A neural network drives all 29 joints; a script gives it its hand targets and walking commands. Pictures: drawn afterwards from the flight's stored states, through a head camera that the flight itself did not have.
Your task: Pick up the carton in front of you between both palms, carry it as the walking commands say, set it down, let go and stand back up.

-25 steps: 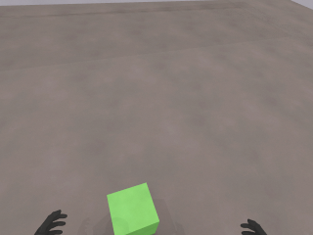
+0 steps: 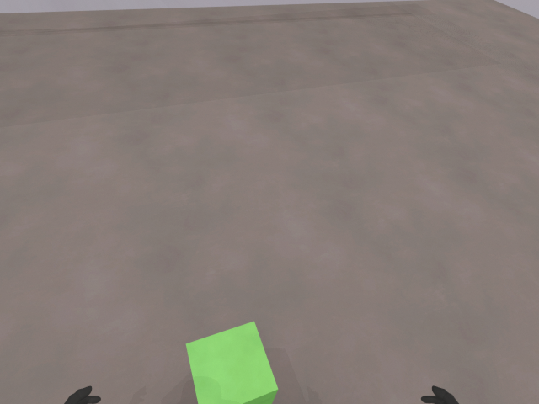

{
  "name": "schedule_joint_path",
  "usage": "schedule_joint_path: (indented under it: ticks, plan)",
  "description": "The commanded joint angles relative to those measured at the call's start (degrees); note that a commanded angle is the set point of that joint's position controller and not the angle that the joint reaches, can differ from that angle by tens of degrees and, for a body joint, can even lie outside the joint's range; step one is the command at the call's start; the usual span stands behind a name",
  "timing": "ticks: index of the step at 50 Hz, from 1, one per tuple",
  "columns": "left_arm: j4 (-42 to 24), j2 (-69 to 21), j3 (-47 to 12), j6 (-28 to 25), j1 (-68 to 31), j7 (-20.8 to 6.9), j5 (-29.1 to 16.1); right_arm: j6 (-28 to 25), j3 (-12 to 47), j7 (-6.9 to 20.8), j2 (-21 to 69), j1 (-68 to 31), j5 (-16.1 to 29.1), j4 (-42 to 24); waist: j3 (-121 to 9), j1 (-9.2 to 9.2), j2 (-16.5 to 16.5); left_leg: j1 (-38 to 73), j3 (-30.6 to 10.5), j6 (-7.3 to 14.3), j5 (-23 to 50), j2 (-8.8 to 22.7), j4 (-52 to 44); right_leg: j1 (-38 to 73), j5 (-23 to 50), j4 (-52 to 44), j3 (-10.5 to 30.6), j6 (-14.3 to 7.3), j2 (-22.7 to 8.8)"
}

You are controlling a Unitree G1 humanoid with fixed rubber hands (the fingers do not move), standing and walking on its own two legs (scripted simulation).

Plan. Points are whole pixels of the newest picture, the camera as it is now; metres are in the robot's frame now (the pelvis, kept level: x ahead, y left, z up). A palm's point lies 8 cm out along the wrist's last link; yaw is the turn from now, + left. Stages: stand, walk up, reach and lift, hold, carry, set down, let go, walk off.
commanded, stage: stand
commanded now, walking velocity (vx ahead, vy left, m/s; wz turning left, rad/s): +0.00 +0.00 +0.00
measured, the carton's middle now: (230, 378) +0.34 +0.06 -0.65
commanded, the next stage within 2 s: none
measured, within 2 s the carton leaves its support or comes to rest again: neither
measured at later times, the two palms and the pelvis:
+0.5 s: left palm out of the picture +0.07 +0.30 -0.11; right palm out of the picture +0.09 -0.31 -0.08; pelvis -0.02 +0.00 +0.01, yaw +1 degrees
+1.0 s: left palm out of the picture +0.05 +0.30 -0.11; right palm out of the picture +0.08 -0.32 -0.09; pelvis -0.02 -0.01 +0.01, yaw +2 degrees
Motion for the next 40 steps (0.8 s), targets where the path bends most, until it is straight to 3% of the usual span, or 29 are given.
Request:
schedule_joint_path:
  ticks: [1,20,40]
  plan:
    - [-2.18,7.66,1.70,-0.70,-0.27,0.20,-0.03,-0.71,-2.36,-0.24,-10.35,-1.35,0.10,-2.06,-3.35,0.09,3.10,5.27,-4.59,0.97,20.18,5.36,-4.24,-2.57,16.96,-2.86,0.52,-2.03,-2.72]
    - [3.15,9.39,1.18,-0.85,-0.99,-0.29,-0.16,-0.94,-1.78,0.19,-11.90,-2.91,0.53,3.40,-0.75,0.10,3.27,4.49,-6.02,0.71,12.00,5.62,-8.20,-2.47,10.43,-7.03,1.28,-2.83,-3.60]
    - [6.68,10.47,1.24,-0.77,-2.10,-0.70,-0.55,-1.10,-0.96,0.19,-12.89,-3.84,0.92,6.70,-0.74,0.16,3.23,4.28,-6.90,0.49,13.02,5.92,-8.74,-1.44,10.32,-8.23,1.20,-3.02,-4.21]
